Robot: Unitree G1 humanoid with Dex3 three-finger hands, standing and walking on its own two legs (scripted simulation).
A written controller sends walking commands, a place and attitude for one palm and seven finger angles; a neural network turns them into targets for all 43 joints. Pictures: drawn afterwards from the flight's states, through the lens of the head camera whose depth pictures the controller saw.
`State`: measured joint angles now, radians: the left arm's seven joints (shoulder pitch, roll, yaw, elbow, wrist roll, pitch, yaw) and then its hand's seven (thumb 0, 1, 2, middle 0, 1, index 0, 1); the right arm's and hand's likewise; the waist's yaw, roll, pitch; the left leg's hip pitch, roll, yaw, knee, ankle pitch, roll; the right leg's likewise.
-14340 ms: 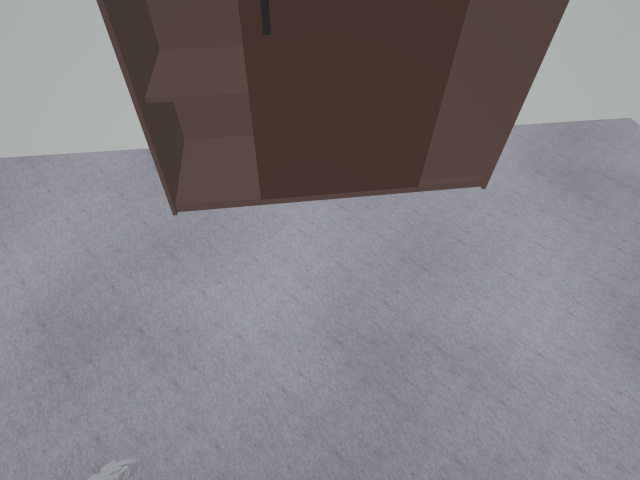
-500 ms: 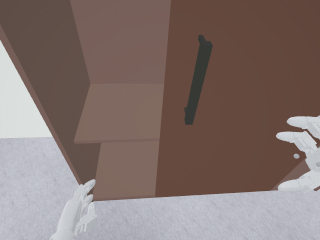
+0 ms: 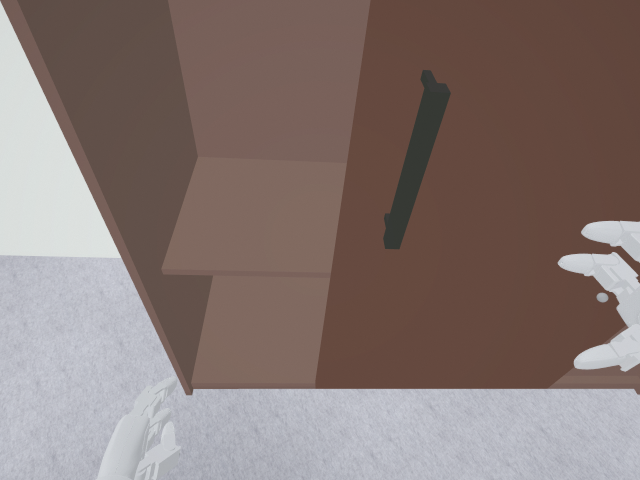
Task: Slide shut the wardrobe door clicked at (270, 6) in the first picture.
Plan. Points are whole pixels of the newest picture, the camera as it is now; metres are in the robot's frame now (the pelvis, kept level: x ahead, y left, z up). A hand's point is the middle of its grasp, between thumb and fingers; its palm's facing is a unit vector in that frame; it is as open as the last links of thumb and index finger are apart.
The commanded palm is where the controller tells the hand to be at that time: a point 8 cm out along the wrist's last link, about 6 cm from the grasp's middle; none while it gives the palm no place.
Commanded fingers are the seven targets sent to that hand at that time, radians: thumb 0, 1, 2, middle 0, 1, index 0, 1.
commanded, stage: raise the hand with hooked fingers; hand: right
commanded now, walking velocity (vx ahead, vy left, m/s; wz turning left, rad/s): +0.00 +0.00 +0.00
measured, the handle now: (407, 169) +0.50 -0.10 +0.15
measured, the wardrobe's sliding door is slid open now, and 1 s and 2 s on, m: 0.38 0.38 0.38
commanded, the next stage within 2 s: move the hooked fingers beside the handle in 0.22 s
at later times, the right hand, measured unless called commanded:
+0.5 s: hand (612, 283) +0.29 -0.27 +0.18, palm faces +0.05 +1.00 -0.07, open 14.0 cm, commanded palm +0.25 -0.31 +0.18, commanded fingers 0.00 0.50 -0.30 0.30 1.20 0.30 1.20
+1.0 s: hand (542, 248) +0.34 -0.22 +0.18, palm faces +0.02 +1.00 -0.06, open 14.0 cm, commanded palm +0.30 -0.27 +0.17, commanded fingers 0.00 0.50 -0.30 0.30 1.20 0.30 1.20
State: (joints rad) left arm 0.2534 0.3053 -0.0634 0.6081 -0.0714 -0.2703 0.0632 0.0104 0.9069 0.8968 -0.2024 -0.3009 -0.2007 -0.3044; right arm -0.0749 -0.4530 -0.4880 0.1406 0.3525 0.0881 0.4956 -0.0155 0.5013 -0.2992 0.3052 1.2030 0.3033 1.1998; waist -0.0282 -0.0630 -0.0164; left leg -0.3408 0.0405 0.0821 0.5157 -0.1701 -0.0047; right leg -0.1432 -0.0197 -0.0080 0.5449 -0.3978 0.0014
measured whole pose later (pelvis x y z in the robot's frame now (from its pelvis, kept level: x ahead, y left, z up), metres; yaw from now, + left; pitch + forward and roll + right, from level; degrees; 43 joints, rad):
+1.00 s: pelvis +0.01 +0.00 +0.00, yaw +0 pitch +1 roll +0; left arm 0.23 0.28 -0.06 0.65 -0.06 -0.25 0.07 0.01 0.91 0.90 -0.20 -0.30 -0.20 -0.30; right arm -0.24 -0.35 -0.36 0.21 0.27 0.07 0.34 -0.02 0.50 -0.30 0.31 1.20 0.30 1.20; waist -0.03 -0.07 -0.03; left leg -0.33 0.04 0.08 0.47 -0.16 -0.01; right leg -0.11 -0.01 -0.01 0.47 -0.37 0.00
